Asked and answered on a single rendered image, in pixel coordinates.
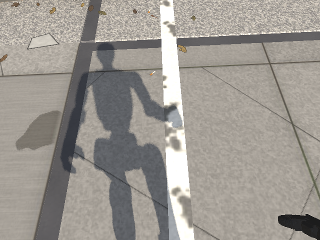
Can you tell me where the right robot hand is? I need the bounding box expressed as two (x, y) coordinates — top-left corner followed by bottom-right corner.
(278, 214), (320, 240)

